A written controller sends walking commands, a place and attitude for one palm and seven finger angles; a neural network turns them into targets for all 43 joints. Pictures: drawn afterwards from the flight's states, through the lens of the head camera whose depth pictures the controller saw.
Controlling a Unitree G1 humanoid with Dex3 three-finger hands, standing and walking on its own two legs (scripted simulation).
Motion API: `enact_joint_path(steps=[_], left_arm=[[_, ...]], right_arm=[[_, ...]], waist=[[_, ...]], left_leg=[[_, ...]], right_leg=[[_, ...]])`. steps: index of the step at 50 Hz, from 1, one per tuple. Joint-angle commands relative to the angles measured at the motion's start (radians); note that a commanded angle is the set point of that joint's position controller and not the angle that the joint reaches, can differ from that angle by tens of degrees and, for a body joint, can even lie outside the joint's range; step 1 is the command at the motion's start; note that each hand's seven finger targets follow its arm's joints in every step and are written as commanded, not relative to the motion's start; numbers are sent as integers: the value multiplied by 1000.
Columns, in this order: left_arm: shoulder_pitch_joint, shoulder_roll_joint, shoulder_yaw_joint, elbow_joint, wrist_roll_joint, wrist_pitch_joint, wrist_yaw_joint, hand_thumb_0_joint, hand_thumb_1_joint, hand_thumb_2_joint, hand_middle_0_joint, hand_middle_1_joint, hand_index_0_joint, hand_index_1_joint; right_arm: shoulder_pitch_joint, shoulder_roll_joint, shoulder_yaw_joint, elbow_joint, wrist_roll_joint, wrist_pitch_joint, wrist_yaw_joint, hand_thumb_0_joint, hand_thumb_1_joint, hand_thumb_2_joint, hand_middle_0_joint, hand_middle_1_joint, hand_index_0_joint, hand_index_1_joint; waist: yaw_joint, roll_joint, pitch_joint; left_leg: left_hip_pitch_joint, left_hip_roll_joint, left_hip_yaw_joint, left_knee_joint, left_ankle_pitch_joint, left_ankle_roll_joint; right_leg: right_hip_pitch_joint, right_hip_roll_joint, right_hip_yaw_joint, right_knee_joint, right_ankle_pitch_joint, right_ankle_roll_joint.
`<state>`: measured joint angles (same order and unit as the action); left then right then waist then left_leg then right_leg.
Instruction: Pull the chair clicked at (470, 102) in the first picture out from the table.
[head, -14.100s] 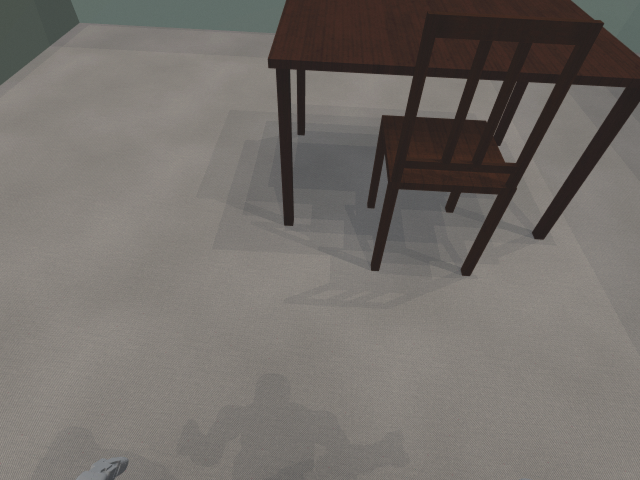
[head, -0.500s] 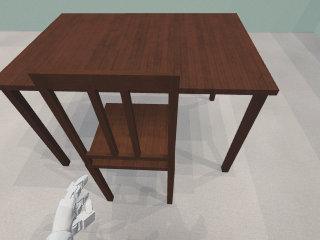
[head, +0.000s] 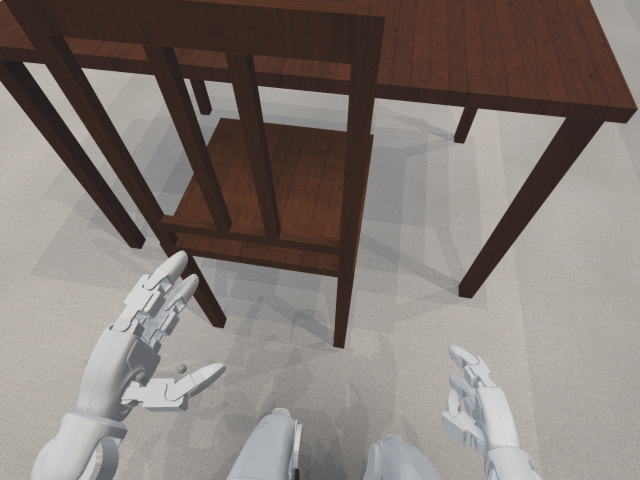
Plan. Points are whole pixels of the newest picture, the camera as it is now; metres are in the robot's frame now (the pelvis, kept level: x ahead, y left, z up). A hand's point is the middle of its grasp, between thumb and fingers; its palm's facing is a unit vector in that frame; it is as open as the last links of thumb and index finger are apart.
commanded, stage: raise the hand toward the chair's back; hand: left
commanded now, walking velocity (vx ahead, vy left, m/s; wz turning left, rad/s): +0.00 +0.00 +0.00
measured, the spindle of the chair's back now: (199, 157) +0.52 +0.24 +0.06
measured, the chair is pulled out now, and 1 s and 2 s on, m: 0.00 0.00 0.00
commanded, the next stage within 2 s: aim the fingers beside a spindle in 1.38 s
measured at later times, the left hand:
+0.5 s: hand (158, 337) +0.25 +0.21 +0.06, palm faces -0.06 -1.00 -0.03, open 15.9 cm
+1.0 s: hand (122, 312) +0.27 +0.25 +0.07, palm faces -0.07 -1.00 -0.04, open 16.9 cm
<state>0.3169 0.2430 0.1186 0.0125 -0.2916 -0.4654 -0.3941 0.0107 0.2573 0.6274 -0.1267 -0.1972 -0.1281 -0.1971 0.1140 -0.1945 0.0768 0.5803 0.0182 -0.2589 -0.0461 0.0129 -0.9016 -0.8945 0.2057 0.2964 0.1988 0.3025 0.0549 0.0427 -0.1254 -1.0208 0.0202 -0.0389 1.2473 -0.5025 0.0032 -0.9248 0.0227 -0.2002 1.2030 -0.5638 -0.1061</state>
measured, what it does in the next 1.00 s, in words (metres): shifts its weight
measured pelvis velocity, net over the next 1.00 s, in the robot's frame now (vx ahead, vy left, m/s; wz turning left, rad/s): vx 0.02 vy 0.06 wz -0.03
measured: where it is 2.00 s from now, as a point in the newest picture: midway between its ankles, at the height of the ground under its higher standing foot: outside the picture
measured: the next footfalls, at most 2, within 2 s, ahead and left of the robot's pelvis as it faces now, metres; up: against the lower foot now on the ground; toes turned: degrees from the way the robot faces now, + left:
none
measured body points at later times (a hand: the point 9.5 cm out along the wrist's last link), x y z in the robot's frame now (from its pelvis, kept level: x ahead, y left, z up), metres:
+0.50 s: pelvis +0.02 +0.03 +0.02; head +0.09 +0.04 +0.47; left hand +0.25 +0.26 +0.07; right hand +0.19 -0.23 -0.05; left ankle +0.05 +0.12 -0.63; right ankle +0.02 -0.06 -0.63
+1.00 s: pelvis +0.02 +0.06 +0.03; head +0.09 +0.07 +0.48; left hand +0.27 +0.31 +0.07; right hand +0.19 -0.19 -0.04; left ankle +0.05 +0.12 -0.63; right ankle +0.02 -0.06 -0.63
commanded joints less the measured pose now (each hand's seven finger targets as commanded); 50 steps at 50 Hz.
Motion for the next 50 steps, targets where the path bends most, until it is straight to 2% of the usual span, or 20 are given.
enact_joint_path(steps=[1, 3, 5, 6, 8, 10, 13, 15, 18, 20, 22, 24, 27, 29, 35, 37, 40, 43, 45, 50], left_arm=[[35, 167, 165, -111, -33, 145, -24, 0, 37, 530, -114, -164, -114, -164], [46, 161, 227, -210, -60, 166, 46, 0, -10, 510, -109, -157, -109, -157], [94, 150, 259, -215, -60, 144, 125, 0, -57, 490, -104, -150, -104, -150], [90, 125, 229, -257, -47, 114, 153, 0, -80, 480, -102, -146, -102, -146], [87, 96, 179, -218, -4, 61, 185, 0, -127, 460, -97, -139, -97, -139], [45, 83, 121, -179, 40, 10, 174, 0, -173, 440, -93, -131, -93, -131], [39, 72, 65, -86, 41, -29, 113, 0, -243, 410, -86, -120, -86, -120], [32, 88, 78, -73, 14, -32, 73, 0, -290, 390, -81, -113, -81, -113], [18, 149, 147, -180, -23, -39, 60, 0, -360, 360, -74, -102, -74, -102], [18, 178, 183, -228, -24, -37, 92, 0, -407, 340, -69, -95, -69, -95], [24, 150, 164, -268, -20, -43, 128, 0, -453, 320, -65, -87, -65, -87], [16, 130, 145, -218, -3, -29, 152, 0, -500, 300, -60, -80, -60, -80], [-6, 102, 103, -110, 19, 3, 137, 0, -500, 300, -60, -80, -60, -80], [-27, 110, 86, -81, 23, 29, 109, 0, -500, 300, -60, -80, -60, -80], [-83, 189, 165, -177, -5, 53, 81, 0, -500, 300, -60, -80, -60, -80], [-103, 183, 169, -212, -13, 36, 94, 0, -500, 300, -60, -80, -60, -80], [-117, 175, 168, -161, -4, 24, 109, 0, -500, 300, -60, -80, -60, -80], [-138, 165, 148, -107, 6, 35, 92, 0, -500, 300, -60, -80, -60, -80], [-112, 165, 144, -66, 10, 60, 72, 0, -500, 300, -60, -80, -60, -80], [-71, 196, 172, -149, -8, 85, 63, 0, -500, 300, -60, -80, -60, -80]], right_arm=[[-9, -164, -105, -175, 27, -35, -34, 0, -900, -900, 200, 300, 200, 300], [-20, -136, -112, -188, 22, -21, -25, 0, -900, -900, 200, 300, 200, 300], [-13, -115, -115, -173, 16, -8, -16, 0, -900, -900, 200, 300, 200, 300], [5, -107, -117, -166, 12, -10, -10, 0, -900, -900, 200, 300, 200, 300], [18, -106, -125, -137, 6, -7, -3, 0, -900, -900, 200, 300, 200, 300], [19, -119, -130, -128, 2, -11, -2, 0, -900, -900, 200, 300, 200, 300], [48, -153, -131, -118, 7, -24, -6, 0, -900, -900, 200, 300, 200, 300], [51, -171, -135, -125, 17, -36, -15, 0, -900, -900, 200, 300, 200, 300], [67, -179, -140, -137, 17, -53, -21, 0, -900, -900, 200, 300, 200, 300], [65, -179, -142, -133, 14, -53, -19, 0, -900, -900, 200, 300, 200, 300], [58, -167, -140, -132, 9, -52, -14, 0, -900, -900, 200, 300, 200, 300], [51, -165, -133, -129, 5, -41, -8, 0, -900, -900, 200, 300, 200, 300], [48, -176, -126, -137, 8, -21, -6, 0, -900, -900, 200, 300, 200, 300], [48, -187, -117, -155, 12, -13, -9, 0, -900, -900, 200, 300, 200, 300], [61, -195, -106, -183, 12, -8, -19, 0, -900, -900, 200, 300, 200, 300], [65, -186, -100, -181, 7, -11, -16, 0, -900, -900, 200, 300, 200, 300], [69, -189, -99, -161, 3, -10, -14, 0, -900, -900, 200, 300, 200, 300], [72, -201, -98, -159, 6, -7, -12, 0, -900, -900, 200, 300, 200, 300], [75, -209, -100, -165, 12, -4, -11, 0, -900, -900, 200, 300, 200, 300], [87, -213, -111, -177, 11, -12, -4, 0, -900, -900, 200, 300, 200, 300]], waist=[[-24, -81, -336], [5, -61, -398], [20, -62, -379], [9, -41, -354], [-24, -71, -259], [-58, -78, -187], [-93, -76, -136], [-89, -90, -162], [-52, 13, -312], [-40, 52, -349], [-42, 86, -334], [-57, 60, -266], [-85, -12, -166], [-85, 1, -143], [-61, 22, -270], [-59, 58, -269], [-74, 27, -217], [-82, 57, -180], [-79, 41, -187], [-57, 60, -288]], left_leg=[[114, -29, -3, -145, 173, 44], [157, -30, -3, -173, 236, 33], [173, -25, -6, -196, 268, 24], [189, -19, -6, -211, 286, 23], [186, -11, -4, -222, 292, 26], [168, -7, -3, -217, 267, 35], [146, -11, 3, -201, 199, 38], [156, -12, 4, -197, 189, 42], [252, -14, 8, -223, 259, 41], [329, -9, -1, -249, 311, 39], [391, -7, -11, -268, 353, 35], [376, -4, -20, -279, 330, 31], [311, 0, -28, -289, 225, 32], [297, -2, -36, -305, 169, 32], [397, 0, -52, -325, 243, 25], [429, 3, -66, -336, 267, 16], [416, 12, -82, -339, 263, 7], [396, 11, -88, -351, 206, 4], [402, 13, -92, -363, 204, 3], [495, 20, -103, -366, 370, -13]], right_leg=[[345, -75, 356, -358, 147, 126], [436, -88, 354, -340, 318, 141], [461, -81, 342, -328, 422, 147], [441, -76, 321, -316, 454, 135], [369, -62, 290, -302, 468, 130], [277, -53, 273, -299, 391, 125], [204, -47, 268, -315, 247, 111], [208, -47, 283, -332, 205, 113], [285, -42, 256, -311, 280, 95], [271, -25, 205, -284, 321, 82], [238, -21, 173, -273, 346, 76], [197, -18, 153, -273, 315, 74], [140, -13, 146, -289, 228, 79], [131, -13, 147, -302, 176, 76], [198, -8, 141, -305, 228, 72], [185, -8, 132, -300, 229, 70], [146, -4, 120, -293, 214, 70], [119, -7, 120, -294, 179, 69], [133, -6, 119, -301, 178, 69], [184, -6, 117, -307, 253, 73]])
